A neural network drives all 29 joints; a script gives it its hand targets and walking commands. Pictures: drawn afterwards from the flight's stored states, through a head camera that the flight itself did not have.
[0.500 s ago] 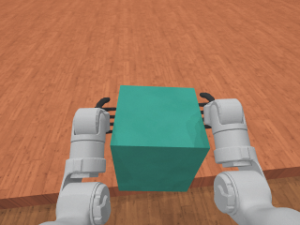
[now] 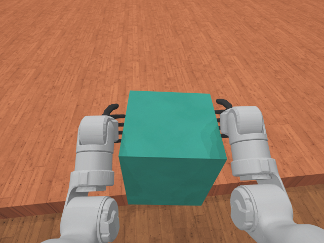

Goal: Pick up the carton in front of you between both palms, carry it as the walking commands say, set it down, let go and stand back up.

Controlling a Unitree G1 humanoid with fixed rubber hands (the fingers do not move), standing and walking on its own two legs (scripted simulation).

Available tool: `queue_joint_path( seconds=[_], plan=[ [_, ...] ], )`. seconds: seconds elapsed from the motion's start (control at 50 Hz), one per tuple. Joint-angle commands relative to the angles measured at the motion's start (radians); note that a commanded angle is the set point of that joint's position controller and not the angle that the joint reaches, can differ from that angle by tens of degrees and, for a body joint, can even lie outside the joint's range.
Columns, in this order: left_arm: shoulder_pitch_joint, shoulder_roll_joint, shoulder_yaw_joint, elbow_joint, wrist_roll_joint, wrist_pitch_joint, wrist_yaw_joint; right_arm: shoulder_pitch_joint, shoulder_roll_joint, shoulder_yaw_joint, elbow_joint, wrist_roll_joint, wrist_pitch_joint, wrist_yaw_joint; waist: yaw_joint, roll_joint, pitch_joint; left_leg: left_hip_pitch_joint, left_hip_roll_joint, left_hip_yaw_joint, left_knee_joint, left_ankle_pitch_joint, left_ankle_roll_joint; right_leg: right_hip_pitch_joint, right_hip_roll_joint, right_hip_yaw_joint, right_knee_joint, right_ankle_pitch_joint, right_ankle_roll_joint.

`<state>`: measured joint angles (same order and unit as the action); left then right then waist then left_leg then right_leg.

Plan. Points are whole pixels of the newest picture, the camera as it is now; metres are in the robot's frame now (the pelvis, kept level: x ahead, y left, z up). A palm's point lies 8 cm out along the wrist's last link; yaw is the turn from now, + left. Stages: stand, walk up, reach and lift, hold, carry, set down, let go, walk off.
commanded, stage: carry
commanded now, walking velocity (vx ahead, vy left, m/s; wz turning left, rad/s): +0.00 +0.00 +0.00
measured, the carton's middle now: (167, 151) +0.35 +0.00 +0.04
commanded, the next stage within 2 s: none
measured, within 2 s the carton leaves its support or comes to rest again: neither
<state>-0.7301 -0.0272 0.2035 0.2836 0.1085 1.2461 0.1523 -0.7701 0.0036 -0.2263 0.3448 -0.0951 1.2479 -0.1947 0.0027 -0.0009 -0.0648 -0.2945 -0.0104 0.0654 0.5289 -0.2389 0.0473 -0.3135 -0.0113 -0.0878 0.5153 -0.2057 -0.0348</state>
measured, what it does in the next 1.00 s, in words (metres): stands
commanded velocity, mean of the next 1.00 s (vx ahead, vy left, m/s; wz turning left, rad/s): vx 0.14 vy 0.00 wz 0.00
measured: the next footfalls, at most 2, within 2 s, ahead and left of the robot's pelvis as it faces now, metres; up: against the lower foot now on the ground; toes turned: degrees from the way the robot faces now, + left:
left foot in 1.46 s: +0.38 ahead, +0.14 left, +0.14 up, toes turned +7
right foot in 1.96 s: +0.76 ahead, -0.04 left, +0.27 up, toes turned -8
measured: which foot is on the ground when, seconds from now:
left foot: down 0.00-1.00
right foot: down 0.00-1.00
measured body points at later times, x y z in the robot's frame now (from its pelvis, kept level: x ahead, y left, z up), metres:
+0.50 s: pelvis -0.01 +0.00 +0.00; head -0.03 +0.00 +0.45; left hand +0.35 +0.15 +0.13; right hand +0.35 -0.15 +0.13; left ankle +0.03 +0.09 -0.73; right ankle +0.04 -0.10 -0.73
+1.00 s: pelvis +0.01 +0.00 +0.00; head -0.01 +0.00 +0.45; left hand +0.38 +0.14 +0.17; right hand +0.38 -0.15 +0.17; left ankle +0.03 +0.09 -0.73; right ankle +0.04 -0.10 -0.73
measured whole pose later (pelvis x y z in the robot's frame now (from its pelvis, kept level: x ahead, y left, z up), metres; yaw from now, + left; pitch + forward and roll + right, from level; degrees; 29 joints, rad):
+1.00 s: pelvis +0.01 +0.00 +0.00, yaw +0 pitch +3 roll +0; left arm -0.81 0.01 0.20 0.18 0.06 1.33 0.17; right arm -0.85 -0.02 -0.22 0.25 -0.07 1.32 -0.20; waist 0.00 0.00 -0.11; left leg -0.36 -0.01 0.07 0.57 -0.27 0.09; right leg -0.40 -0.01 -0.08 0.61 -0.34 -0.09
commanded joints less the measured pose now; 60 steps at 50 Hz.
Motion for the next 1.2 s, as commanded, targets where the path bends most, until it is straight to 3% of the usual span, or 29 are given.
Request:
queue_joint_path(
  seconds=[0.0,0.72,0.76,0.82,0.86,0.92,1.0,1.02,1.06,1.08,1.1,1.12,1.14,1.16,1.18],
  plan=[
    [-0.767,-1.135,-0.469,-0.109,-0.464,-0.036,-0.273,-0.731,1.166,0.456,-0.11,0.464,-0.031,0.331,0.0,-0.002,-0.374,0.112,0.139,-0.127,-0.069,0.162,0.075,0.12,-0.127,0.121,-0.067,0.091,-0.067],
    [-0.765,-1.14,-0.477,-0.119,-0.468,-0.033,-0.275,-0.727,1.17,0.467,-0.122,0.465,-0.031,0.33,0.004,0.0,-0.39,0.078,0.137,-0.127,-0.083,0.115,0.073,0.099,-0.126,0.117,-0.054,0.053,-0.062],
    [-0.789,-1.139,-0.485,-0.143,-0.477,-0.033,-0.275,-0.754,1.169,0.476,-0.145,0.474,-0.031,0.329,0.009,0.001,-0.389,0.065,0.132,-0.131,-0.104,-0.022,0.075,0.085,-0.119,0.12,-0.07,-0.052,-0.067],
    [-0.85,-1.124,-0.506,-0.203,-0.504,-0.022,-0.267,-0.818,1.152,0.49,-0.198,0.495,-0.019,0.317,0.01,-0.008,-0.361,0.021,0.115,-0.145,-0.108,-0.272,0.095,0.03,-0.103,0.145,-0.087,-0.297,-0.088],
    [-0.891,-1.102,-0.518,-0.236,-0.518,-0.007,-0.256,-0.857,1.133,0.501,-0.231,0.509,-0.003,0.305,0.003,-0.007,-0.345,0.007,0.111,-0.162,-0.097,-0.343,0.12,-0.014,-0.101,0.163,-0.08,-0.381,-0.112],
    [-0.915,-1.057,-0.513,-0.252,-0.523,0.028,-0.238,-0.882,1.089,0.502,-0.249,0.52,0.03,0.288,-0.007,0.027,-0.378,0.059,0.125,-0.188,-0.114,-0.342,0.146,-0.034,-0.075,0.128,-0.03,-0.34,-0.117],
    [-0.891,-1.008,-0.456,-0.172,-0.495,0.074,-0.234,-0.845,1.045,0.455,-0.171,0.497,0.07,0.283,-0.028,0.095,-0.386,0.162,0.211,-0.315,-0.189,-0.337,0.2,-0.104,-0.018,0.047,0.125,-0.189,-0.096],
    [-0.884,-1.005,-0.435,-0.142,-0.486,0.082,-0.238,-0.847,1.041,0.443,-0.149,0.49,0.075,0.283,-0.023,0.107,-0.368,0.167,0.223,-0.322,-0.182,-0.274,0.207,-0.114,-0.022,0.045,0.122,-0.155,-0.092],
    [-0.878,-1.008,-0.398,-0.084,-0.469,0.091,-0.247,-0.853,1.055,0.421,-0.104,0.477,0.081,0.287,-0.005,0.068,-0.351,0.117,0.189,-0.235,-0.11,-0.078,0.184,-0.028,-0.039,0.079,0.026,-0.114,-0.095],
    [-0.88,-1.006,-0.375,-0.057,-0.459,0.09,-0.253,-0.855,1.065,0.409,-0.083,0.474,0.079,0.29,0.014,0.004,-0.344,0.021,0.136,-0.14,-0.015,0.019,0.15,0.093,-0.063,0.128,-0.026,-0.061,-0.111],
    [-0.869,-1.006,-0.359,-0.022,-0.447,0.087,-0.254,-0.865,1.082,0.403,-0.067,0.475,0.08,0.294,0.034,-0.117,-0.35,-0.108,0.077,-0.049,0.112,0.067,0.108,0.247,-0.117,0.231,-0.071,0.041,-0.151],
    [-0.844,-1.001,-0.339,0.007,-0.438,0.082,-0.256,-0.88,1.092,0.394,-0.059,0.477,0.08,0.3,0.059,-0.234,-0.361,-0.252,0.049,-0.002,0.247,-0.036,0.073,0.392,-0.199,0.364,-0.136,0.129,-0.208],
    [-0.848,-1.004,-0.328,0.005,-0.438,0.076,-0.256,-0.91,1.102,0.386,-0.067,0.482,0.078,0.304,0.086,-0.289,-0.357,-0.421,0.024,0.028,0.367,-0.171,0.046,0.516,-0.284,0.497,-0.169,0.192,-0.268],
    [-0.887,-1.017,-0.334,-0.034,-0.45,0.074,-0.256,-0.947,1.105,0.382,-0.082,0.485,0.076,0.306,0.119,-0.245,-0.337,-0.582,-0.001,0.042,0.557,-0.299,0.026,0.599,-0.346,0.58,-0.187,0.257,-0.326],
    [-0.951,-1.032,-0.344,-0.086,-0.474,0.075,-0.254,-0.971,1.105,0.377,-0.093,0.482,0.076,0.304,0.142,-0.142,-0.335,-0.711,-0.001,0.029,0.833,-0.367,0.021,0.655,-0.382,0.626,-0.188,0.289,-0.371]
  ],
)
